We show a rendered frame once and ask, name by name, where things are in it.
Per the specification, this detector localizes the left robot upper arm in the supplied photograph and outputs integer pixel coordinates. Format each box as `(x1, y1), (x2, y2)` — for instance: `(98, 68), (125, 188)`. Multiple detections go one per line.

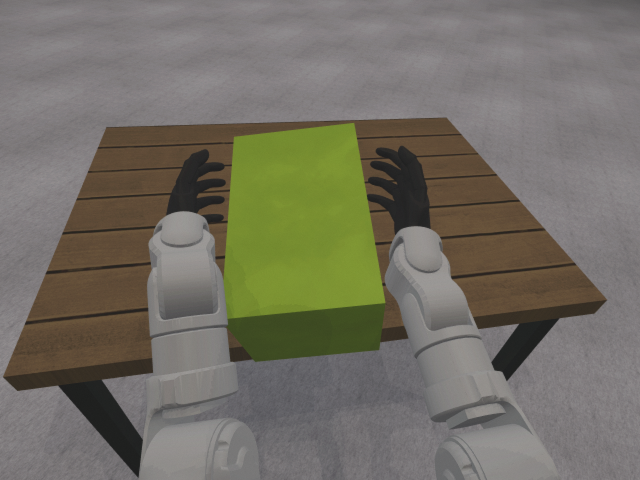
(139, 418), (261, 480)

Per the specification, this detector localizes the carton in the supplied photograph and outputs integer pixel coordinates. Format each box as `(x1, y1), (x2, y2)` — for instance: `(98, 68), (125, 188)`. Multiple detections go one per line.
(223, 123), (385, 362)

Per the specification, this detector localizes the right robot hand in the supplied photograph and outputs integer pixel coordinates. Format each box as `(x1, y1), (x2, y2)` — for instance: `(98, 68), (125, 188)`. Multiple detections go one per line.
(367, 146), (431, 235)

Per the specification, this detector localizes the left robot hand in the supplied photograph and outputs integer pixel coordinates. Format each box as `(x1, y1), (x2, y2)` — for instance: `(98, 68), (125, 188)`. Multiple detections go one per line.
(166, 149), (226, 223)

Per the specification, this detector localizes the robot left forearm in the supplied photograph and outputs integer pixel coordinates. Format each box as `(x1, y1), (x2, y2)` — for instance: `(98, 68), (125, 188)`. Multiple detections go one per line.
(138, 211), (238, 480)

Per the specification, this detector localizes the right robot upper arm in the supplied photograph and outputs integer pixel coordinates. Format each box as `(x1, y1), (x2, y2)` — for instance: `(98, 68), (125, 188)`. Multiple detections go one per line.
(435, 424), (559, 480)

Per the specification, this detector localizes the table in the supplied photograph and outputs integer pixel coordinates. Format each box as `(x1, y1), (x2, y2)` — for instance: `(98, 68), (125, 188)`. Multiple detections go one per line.
(3, 118), (607, 478)

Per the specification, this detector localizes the robot right forearm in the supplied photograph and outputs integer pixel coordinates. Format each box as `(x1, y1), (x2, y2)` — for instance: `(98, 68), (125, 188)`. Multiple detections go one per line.
(385, 226), (561, 480)

